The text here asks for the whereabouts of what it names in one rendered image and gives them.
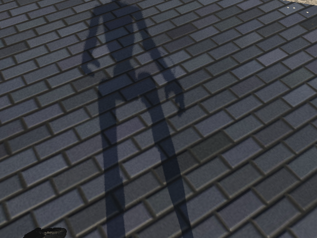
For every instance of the robot left hand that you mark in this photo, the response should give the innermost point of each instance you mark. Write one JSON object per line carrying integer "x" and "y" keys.
{"x": 56, "y": 232}

